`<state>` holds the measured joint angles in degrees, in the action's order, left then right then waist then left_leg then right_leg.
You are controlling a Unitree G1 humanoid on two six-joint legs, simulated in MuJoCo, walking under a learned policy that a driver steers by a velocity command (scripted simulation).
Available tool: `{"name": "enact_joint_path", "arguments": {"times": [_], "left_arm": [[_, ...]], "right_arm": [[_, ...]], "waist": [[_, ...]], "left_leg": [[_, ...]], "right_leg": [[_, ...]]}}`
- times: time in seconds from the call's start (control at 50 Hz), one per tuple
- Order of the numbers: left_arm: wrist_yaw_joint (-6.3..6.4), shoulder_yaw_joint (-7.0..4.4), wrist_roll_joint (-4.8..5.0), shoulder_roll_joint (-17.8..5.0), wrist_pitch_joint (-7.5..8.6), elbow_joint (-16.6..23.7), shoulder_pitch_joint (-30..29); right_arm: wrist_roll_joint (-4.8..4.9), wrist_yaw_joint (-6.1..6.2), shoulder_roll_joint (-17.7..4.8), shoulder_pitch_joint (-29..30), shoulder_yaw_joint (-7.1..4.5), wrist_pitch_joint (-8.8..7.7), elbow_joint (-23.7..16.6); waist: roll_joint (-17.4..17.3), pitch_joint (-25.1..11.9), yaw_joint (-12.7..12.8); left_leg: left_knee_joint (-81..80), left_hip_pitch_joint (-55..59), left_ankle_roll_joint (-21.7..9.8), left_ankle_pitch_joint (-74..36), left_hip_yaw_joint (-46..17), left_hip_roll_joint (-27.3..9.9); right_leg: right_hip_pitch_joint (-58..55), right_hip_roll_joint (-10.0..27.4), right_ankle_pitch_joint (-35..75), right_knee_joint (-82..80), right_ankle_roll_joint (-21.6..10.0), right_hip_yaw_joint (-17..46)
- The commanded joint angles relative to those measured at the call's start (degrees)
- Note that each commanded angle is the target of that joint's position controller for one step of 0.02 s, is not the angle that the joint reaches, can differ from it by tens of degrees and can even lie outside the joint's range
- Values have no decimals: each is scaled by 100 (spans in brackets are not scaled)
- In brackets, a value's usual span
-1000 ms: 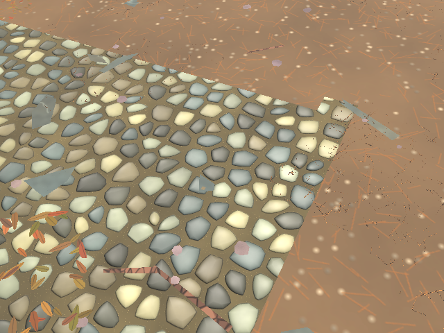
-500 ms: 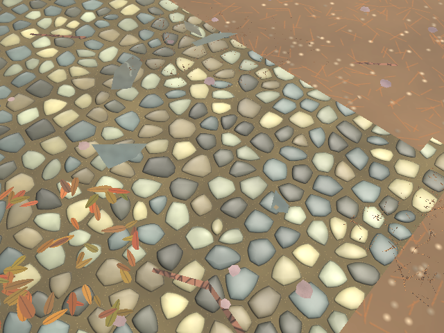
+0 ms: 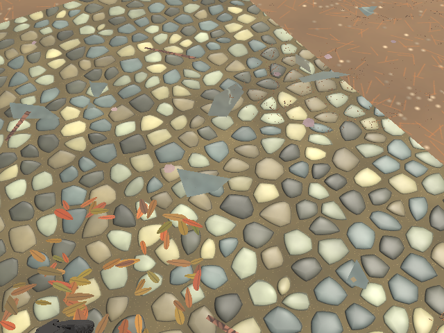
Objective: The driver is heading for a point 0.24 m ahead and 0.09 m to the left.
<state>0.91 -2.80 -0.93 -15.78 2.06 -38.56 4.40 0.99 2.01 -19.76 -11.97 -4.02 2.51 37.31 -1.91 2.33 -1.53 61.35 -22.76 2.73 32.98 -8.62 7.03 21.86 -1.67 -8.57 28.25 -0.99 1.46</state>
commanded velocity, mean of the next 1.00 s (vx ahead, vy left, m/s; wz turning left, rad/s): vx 0.01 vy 0.00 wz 0.23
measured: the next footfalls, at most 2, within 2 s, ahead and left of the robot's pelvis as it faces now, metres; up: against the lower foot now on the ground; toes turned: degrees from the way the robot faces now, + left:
left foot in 0.30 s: +0.04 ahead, +0.15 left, +0.00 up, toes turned +9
right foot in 0.66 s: +0.06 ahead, -0.09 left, +0.00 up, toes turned +11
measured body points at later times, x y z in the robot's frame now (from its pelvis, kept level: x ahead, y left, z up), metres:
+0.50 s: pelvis +0.01 +0.05 +0.01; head +0.02 +0.09 +0.46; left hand +0.07 +0.36 -0.12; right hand +0.20 -0.18 -0.07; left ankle +0.00 +0.14 -0.73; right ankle +0.03 -0.11 -0.67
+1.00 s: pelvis +0.01 +0.04 +0.01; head +0.01 +0.04 +0.45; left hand +0.05 +0.31 -0.13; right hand +0.17 -0.20 -0.12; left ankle +0.00 +0.14 -0.73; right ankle +0.02 -0.10 -0.73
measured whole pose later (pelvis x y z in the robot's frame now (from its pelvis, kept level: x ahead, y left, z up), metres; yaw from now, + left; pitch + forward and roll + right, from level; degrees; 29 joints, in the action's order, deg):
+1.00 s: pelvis +0.01 +0.04 +0.01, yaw +11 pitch -2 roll +0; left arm 1.6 -1.5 -0.4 -13.9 0.4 -52.9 10.7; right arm -0.6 1.2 -14.2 -10.6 -2.5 0.9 48.6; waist 0.0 2.2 0.1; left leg 28.0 -11.5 -1.4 14.4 -1.3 2.1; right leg 9.4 1.3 -16.4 27.8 1.4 0.7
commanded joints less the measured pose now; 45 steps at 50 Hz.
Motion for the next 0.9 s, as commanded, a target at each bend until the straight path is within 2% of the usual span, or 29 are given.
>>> {"name": "enact_joint_path", "arguments": {"times": [0.02, 0.06, 0.1, 0.16, 0.22, 0.24, 0.26, 0.28, 0.3, 0.32, 0.34, 0.36, 0.38, 0.4, 0.42, 0.46, 0.52, 0.56, 0.6, 0.62, 0.64, 0.66, 0.68, 0.7, 0.72, 0.74, 0.8, 0.9], "left_arm": [[75, -175, 21, -685, -84, 340, 34], [113, -212, -34, -762, -149, 291, 9], [139, -252, -35, -840, -180, 251, 59], [117, -322, 13, -1008, -215, 220, -21], [55, -337, 98, -1106, -241, 110, 53], [37, -332, 148, -1125, -246, 78, 31], [27, -319, 210, -1118, -257, 48, -35], [16, -283, 255, -1009, -262, -39, 75], [-22, -203, 203, -745, -251, -177, 379], [-97, -41, -132, -295, -222, -56, 558], [5, -192, -13, -706, -235, 91, -11], [59, -275, 116, -933, -274, 45, -66], [83, -301, 130, -899, -314, -71, 108], [116, -313, 92, -848, -353, -244, 275], [126, -316, 59, -813, -376, -305, 400], [105, -282, 105, -671, -355, -386, 535], [73, -167, 115, -466, -333, -361, 312], [56, -142, 122, -493, -328, -341, 244], [49, -138, 146, -539, -317, -412, 368], [43, -125, 135, -501, -302, -490, 518], [30, -101, 77, -488, -273, -562, 661], [41, -116, 1, -682, -248, -585, 731], [63, -190, 7, -1057, -248, -598, 746], [31, -217, 91, -1016, -240, -706, 654], [-2, -153, 88, -722, -215, -680, 573], [5, -114, 40, -603, -189, -729, 526], [26, -69, 35, -544, -110, -849, 538], [79, -36, 48, -550, -110, -1050, 586]], "right_arm": [[48, 17, -733, -353, -265, 124, -283], [61, -10, -411, -287, -173, 137, -364], [31, -26, -334, -142, -138, 112, -463], [-4, -97, -301, 16, -97, 91, -571], [-34, -165, -342, -32, -102, 96, -578], [-43, -185, -339, -139, -111, 96, -538], [-57, -206, -309, -342, -119, 88, -446], [-81, -211, -343, -493, -140, 79, -360], [-114, -184, -526, -539, -176, 74, -377], [-141, -82, -1017, -398, -231, 80, -581], [-342, -132, -1006, -387, -208, -23, -637], [-374, -167, -857, -158, -166, -129, -588], [-294, -173, -684, 114, -121, -207, -519], [-234, -164, -527, 280, -65, -252, -506], [-195, -143, -403, 415, -6, -281, -478], [-212, -112, -152, 428, 89, -310, -403], [-193, -103, -177, 350, 69, -286, -275], [-195, -114, -277, 263, 36, -242, -160], [-163, -133, -239, 313, 51, -225, -61], [-122, -139, -180, 402, 76, -225, -9], [-82, -147, -131, 370, 93, -238, 81], [-124, -158, -66, 186, 114, -292, 162], [-218, -203, -96, 15, 100, -358, 180], [-227, -208, -96, 46, 86, -376, 215], [-231, -194, -177, 349, 79, -364, 243], [-200, -164, -110, 483, 72, -336, 232], [-188, -108, -22, 423, 66, -225, 342], [-169, -79, 11, 338, 39, -215, 616]], "waist": [[797, -704, 29], [1061, -623, 66], [1173, -762, 162], [1172, -918, 230], [1192, -900, 235], [1147, -880, 159], [1084, -857, 22], [970, -800, -37], [356, -732, 21], [-1424, -793, 314], [-1280, -689, -145], [-882, -441, -57], [-767, -331, 94], [-674, -353, 156], [-679, -350, 230], [-626, -517, 293], [-594, -530, 118], [-601, -514, 18], [-583, -475, 43], [-512, -446, 169], [-371, -415, 282], [-115, -521, 222], [456, -567, -19], [800, -557, -32], [605, -455, 161], [575, -449, 163], [524, -316, 154], [287, -175, 183]], "left_leg": [[889, -1006, 330, -372, 167, -590], [379, -764, 349, -615, 529, -601], [-106, -645, 338, -664, 643, -731], [-943, -149, 213, -941, 776, -928], [-1736, 326, 36, -1064, 901, -856], [-2176, 537, -63, -1282, 963, -803], [-2838, 905, -199, -1747, 1083, -707], [-3432, 1376, -360, -2115, 1112, -596], [-3950, 1932, -589, -2767, 456, -984], [-4085, 2431, -1172, -4435, -1363, -2521], [-4369, 1321, -2024, -3982, -1741, -2951], [-4473, 1100, -1942, -3422, -1350, -2593], [-4458, 1075, -1649, -3098, -954, -2244], [-4413, 1160, -1452, -3097, -712, -2043], [-4367, 1135, -1414, -3582, -532, -1948], [-4277, 1256, -1424, -4129, -258, -1810], [-4148, 1535, -1429, -4044, -230, -1752], [-4097, 1566, -1544, -3929, -436, -1855], [-4064, 1501, -1573, -3756, -610, -1879], [-4005, 1402, -1488, -3633, -592, -1796], [-3986, 1222, -1305, -3487, -531, -1688], [-3951, 1019, -1040, -3204, -458, -1520], [-3841, 862, -826, -2768, -136, -1174], [-3895, 1074, -634, -2498, 201, -888], [-3748, 1229, -541, -2423, 276, -833], [-3691, 1282, -550, -2482, 307, -843], [-3713, 1261, -597, -2651, 291, -854], [-3778, 1234, -542, -2578, 307, -845]], "right_leg": [[-1471, 1671, 2052, -743, -1127, 1379], [-1246, 1434, 1864, -958, -1135, 860], [-1410, 1585, 2010, -988, -1260, 694], [-1363, 1756, 1859, -1021, -1285, 438], [-1271, 1818, 1528, -936, -1249, 407], [-1233, 1811, 1353, -830, -1176, 383], [-1091, 1746, 1107, -652, -1037, 298], [-792, 1609, 694, -407, -786, 168], [-215, 1287, -162, 212, -289, -189], [895, 557, -2414, 1711, 397, -843], [982, 387, -2928, 2608, 468, -177], [950, 459, -2583, 3101, 448, -6], [983, 490, -2164, 3194, 436, 61], [952, 513, -1860, 3246, 476, 88], [815, 511, -1563, 3302, 546, 112], [503, 491, -1259, 3137, 637, 92], [147, 535, -1265, 1906, 665, 41], [-124, 491, -1507, 1351, 648, -15], [-422, 455, -1356, 703, 598, -40], [-718, 426, -879, 73, 539, -75], [-1169, 444, 62, -696, 447, -39], [-1664, 679, 929, -751, 332, 259], [-1832, 929, 1612, -393, 155, 385], [-1421, 803, 823, -257, -38, 273], [-1191, 709, 404, -378, -27, 257], [-1097, 693, 284, -458, 43, 256], [-1055, 619, 249, -482, 157, 197], [-1005, 563, 3, -511, 150, 174]]}}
